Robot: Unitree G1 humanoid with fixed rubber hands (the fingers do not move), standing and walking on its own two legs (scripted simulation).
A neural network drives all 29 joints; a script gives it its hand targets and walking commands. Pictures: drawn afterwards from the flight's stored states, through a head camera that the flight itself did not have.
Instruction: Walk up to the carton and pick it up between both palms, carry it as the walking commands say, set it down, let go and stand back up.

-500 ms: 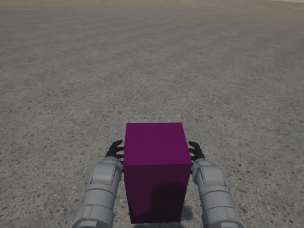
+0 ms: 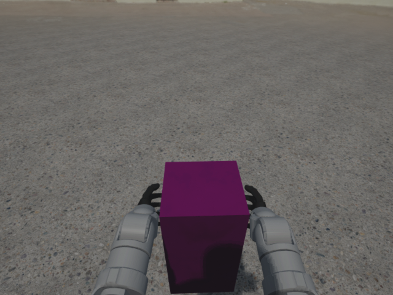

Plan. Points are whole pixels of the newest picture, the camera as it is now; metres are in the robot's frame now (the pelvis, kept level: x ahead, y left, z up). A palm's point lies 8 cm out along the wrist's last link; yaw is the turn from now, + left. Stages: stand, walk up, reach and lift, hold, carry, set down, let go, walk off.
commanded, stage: carry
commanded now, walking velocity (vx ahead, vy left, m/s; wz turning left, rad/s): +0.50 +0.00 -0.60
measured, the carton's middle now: (201, 230) +0.29 +0.00 -0.01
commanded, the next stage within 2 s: none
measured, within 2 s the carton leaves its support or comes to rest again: neither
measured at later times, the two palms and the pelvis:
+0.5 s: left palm (170, 164) +0.41 +0.08 +0.09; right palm (271, 174) +0.38 -0.16 +0.09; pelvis +0.11 -0.01 +0.00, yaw -6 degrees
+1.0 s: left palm (226, 115) +0.71 -0.08 +0.07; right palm (298, 130) +0.61 -0.30 +0.07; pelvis +0.39 -0.09 -0.01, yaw -19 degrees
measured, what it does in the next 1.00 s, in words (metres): walks ahead, turning right: right foot, then left foot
